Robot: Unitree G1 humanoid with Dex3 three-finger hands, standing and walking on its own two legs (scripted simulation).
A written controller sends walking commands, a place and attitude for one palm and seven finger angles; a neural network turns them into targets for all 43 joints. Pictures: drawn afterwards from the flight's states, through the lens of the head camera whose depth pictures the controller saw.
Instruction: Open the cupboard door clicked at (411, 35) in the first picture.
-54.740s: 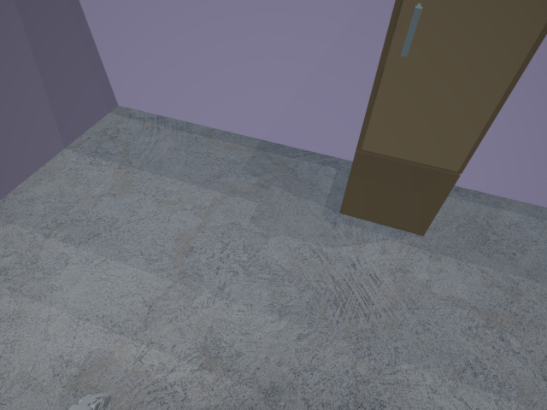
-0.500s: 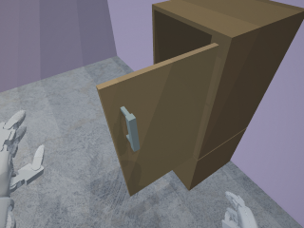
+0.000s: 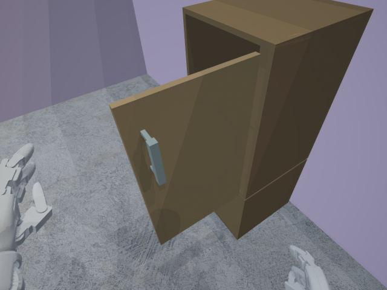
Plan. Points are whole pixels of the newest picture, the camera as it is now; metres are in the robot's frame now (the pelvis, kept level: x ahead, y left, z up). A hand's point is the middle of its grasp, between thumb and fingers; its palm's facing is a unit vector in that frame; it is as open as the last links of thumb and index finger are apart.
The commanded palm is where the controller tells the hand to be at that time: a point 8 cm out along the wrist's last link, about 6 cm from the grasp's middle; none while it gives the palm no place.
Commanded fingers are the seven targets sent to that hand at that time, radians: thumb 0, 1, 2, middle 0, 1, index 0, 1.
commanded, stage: step back with the hand held close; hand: left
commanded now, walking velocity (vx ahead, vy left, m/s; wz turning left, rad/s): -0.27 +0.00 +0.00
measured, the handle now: (153, 157) +0.35 +0.14 +0.11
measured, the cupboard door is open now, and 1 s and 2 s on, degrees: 90 90 90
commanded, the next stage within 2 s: stop stepping back and stand still in 1.20 s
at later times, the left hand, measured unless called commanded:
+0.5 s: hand (19, 223) +0.16 +0.29 +0.15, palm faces +0.39 -0.75 -0.53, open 7.4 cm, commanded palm +0.10 +0.33 +0.17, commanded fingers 0.00 0.90 0.90 -0.20 -0.30 -0.20 -0.30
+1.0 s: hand out of the picture +0.09 +0.32 +0.17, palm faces +0.46 -0.75 -0.48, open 7.4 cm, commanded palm +0.03 +0.35 +0.17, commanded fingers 0.00 0.90 0.90 -0.20 -0.30 -0.20 -0.30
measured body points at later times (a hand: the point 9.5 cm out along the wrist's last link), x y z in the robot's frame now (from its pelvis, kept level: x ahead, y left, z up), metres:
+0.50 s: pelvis -0.05 +0.03 -0.01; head -0.03 +0.03 +0.44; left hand +0.13 +0.33 +0.18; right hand +0.12 -0.22 -0.09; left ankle -0.03 +0.10 -0.74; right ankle +0.02 -0.08 -0.74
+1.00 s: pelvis -0.11 +0.05 -0.01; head -0.09 +0.08 +0.44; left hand +0.06 +0.36 +0.19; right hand +0.04 -0.19 -0.09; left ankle -0.03 +0.10 -0.74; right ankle -0.18 -0.11 -0.67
